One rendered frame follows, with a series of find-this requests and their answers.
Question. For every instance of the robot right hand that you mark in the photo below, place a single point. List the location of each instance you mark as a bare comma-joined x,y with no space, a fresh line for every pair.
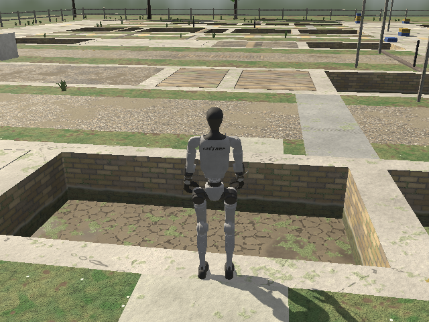
239,185

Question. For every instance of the robot left hand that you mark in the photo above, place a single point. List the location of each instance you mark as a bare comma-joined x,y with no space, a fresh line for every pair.
186,186

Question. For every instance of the robot right forearm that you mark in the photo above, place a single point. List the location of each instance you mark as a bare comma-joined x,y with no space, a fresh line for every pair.
239,175

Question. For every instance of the robot thigh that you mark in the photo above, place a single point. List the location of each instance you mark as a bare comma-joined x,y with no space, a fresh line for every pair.
198,198
230,201

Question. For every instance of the robot right thigh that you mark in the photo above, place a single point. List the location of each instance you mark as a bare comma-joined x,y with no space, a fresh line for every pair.
230,201

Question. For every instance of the left robot upper arm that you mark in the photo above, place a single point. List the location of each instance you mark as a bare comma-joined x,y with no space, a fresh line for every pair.
193,143

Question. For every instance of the right robot upper arm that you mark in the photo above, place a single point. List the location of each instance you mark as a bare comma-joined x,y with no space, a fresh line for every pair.
235,143

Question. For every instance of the robot left thigh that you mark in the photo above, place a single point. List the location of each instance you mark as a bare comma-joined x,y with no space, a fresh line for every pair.
198,198

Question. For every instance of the robot left forearm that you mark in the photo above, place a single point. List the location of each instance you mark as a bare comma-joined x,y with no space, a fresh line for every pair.
187,176

